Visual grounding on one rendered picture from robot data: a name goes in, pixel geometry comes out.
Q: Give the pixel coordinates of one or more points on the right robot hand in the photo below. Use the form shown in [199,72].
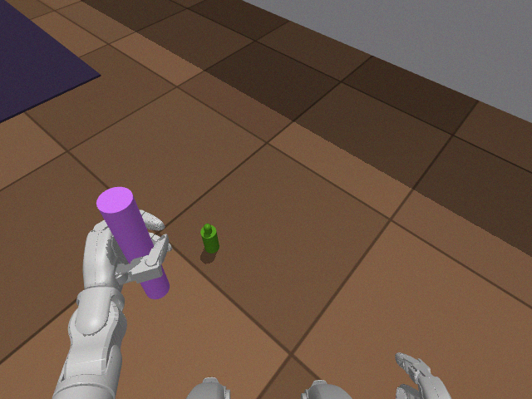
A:
[429,387]

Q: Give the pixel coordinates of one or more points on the left robot arm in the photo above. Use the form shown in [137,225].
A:
[93,365]

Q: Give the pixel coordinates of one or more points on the left robot hand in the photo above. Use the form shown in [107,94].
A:
[104,264]

